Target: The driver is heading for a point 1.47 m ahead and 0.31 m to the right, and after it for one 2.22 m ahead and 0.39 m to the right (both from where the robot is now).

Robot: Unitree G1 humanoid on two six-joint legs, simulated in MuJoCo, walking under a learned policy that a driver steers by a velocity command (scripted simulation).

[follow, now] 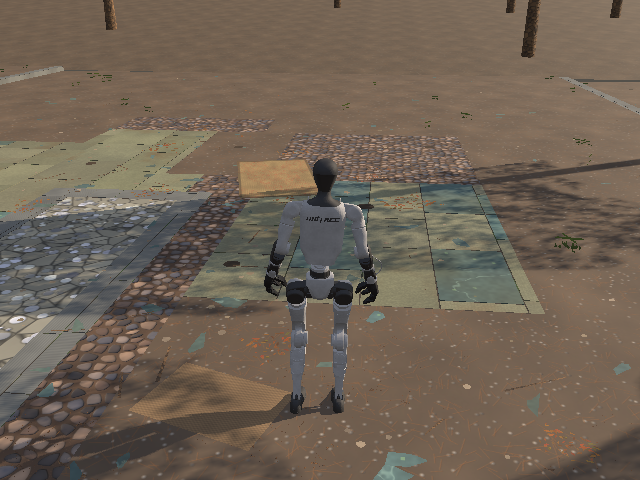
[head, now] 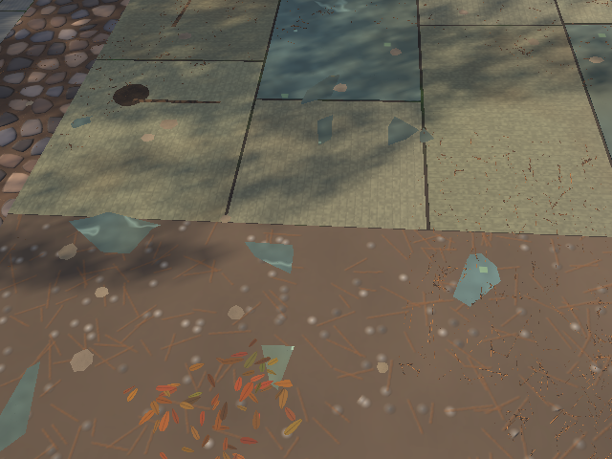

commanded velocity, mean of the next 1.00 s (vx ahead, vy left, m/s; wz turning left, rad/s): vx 0.16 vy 0.00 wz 0.02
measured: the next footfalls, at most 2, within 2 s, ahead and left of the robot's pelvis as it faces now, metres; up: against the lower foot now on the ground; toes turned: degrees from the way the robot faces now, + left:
left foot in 0.08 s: +0.01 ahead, +0.12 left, +0.00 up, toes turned -5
left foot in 1.20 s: +0.41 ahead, +0.06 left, +0.00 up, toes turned +3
